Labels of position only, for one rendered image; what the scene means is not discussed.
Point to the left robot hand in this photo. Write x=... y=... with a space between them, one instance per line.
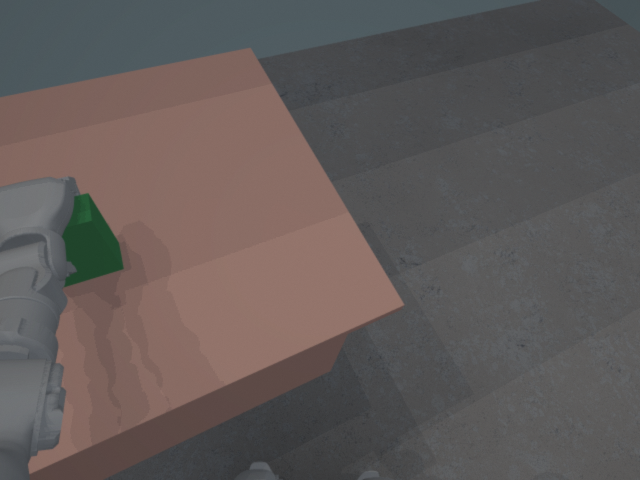
x=44 y=203

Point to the sponge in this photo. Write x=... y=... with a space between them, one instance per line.
x=90 y=244

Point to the robot left shin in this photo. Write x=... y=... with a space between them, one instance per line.
x=260 y=465

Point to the robot left forearm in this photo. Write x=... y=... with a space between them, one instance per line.
x=33 y=269

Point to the table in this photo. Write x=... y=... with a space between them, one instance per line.
x=244 y=272

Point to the robot left upper arm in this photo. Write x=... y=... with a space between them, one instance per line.
x=31 y=412

